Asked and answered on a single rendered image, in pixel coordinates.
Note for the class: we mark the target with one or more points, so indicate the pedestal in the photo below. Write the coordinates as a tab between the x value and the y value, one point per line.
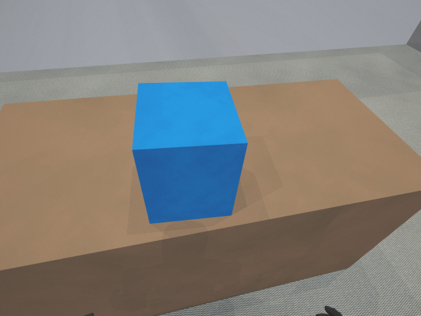
324	180

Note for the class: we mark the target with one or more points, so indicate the carton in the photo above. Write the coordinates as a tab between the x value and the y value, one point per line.
189	147

